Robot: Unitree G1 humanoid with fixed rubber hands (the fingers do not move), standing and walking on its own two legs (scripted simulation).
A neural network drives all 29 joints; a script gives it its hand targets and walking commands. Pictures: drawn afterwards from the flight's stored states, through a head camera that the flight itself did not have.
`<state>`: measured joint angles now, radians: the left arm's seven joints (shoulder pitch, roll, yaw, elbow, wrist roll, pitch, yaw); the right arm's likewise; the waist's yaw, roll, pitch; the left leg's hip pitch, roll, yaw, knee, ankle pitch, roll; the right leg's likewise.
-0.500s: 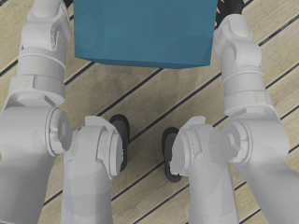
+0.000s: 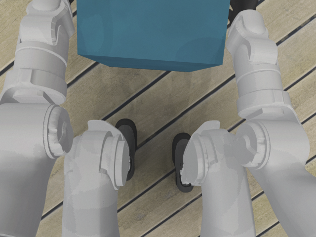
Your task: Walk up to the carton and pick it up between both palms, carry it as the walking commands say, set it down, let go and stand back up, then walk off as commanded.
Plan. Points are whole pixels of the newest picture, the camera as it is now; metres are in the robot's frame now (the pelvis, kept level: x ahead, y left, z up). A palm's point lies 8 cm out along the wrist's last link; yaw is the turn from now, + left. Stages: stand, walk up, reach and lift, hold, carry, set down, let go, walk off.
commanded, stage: set down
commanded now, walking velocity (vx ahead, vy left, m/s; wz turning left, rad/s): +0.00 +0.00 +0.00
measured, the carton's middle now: (154, 0) +0.58 +0.05 -0.23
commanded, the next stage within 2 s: none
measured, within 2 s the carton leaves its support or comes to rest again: neither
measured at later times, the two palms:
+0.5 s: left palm out of the picture +0.54 +0.21 -0.14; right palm (243, 12) +0.54 -0.13 -0.15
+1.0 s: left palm out of the picture +0.55 +0.22 -0.15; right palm (243, 12) +0.54 -0.13 -0.15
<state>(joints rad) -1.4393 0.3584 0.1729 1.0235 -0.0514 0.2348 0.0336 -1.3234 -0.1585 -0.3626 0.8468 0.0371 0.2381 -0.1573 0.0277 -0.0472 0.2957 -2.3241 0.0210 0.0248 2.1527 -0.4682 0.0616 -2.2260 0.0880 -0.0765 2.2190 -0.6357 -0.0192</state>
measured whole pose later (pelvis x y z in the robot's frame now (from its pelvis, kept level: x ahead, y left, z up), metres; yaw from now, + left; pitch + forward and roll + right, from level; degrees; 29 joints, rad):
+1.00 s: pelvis -0.01 +0.00 -0.01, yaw -1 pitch +32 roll -3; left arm -1.49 0.36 0.28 1.02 0.06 0.22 -0.08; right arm -1.39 -0.19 -0.43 0.91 -0.03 0.21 -0.06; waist 0.04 -0.06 0.41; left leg -2.28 0.02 0.02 2.20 -0.48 0.07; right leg -2.18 0.10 -0.08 2.25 -0.64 -0.01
